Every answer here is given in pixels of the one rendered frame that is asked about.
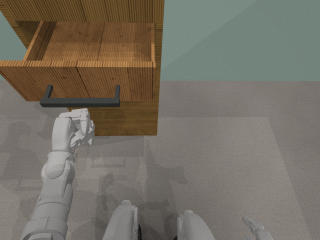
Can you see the robot left thigh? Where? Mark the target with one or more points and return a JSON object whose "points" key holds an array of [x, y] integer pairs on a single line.
{"points": [[124, 221]]}

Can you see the drawer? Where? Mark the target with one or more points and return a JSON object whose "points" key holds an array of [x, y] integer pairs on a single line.
{"points": [[86, 60]]}

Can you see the right robot hand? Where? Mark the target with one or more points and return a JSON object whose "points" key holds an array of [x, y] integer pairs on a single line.
{"points": [[256, 228]]}

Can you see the left robot shin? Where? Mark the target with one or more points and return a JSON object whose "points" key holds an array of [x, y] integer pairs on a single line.
{"points": [[134, 234]]}

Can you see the left robot forearm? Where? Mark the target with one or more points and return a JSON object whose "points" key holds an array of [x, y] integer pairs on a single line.
{"points": [[49, 218]]}

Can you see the left robot hand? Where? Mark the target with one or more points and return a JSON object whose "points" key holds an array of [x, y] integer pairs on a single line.
{"points": [[69, 124]]}

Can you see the handle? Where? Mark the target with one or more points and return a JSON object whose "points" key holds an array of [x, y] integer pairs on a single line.
{"points": [[48, 102]]}

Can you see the cabinet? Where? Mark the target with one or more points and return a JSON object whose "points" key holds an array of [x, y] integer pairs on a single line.
{"points": [[132, 118]]}

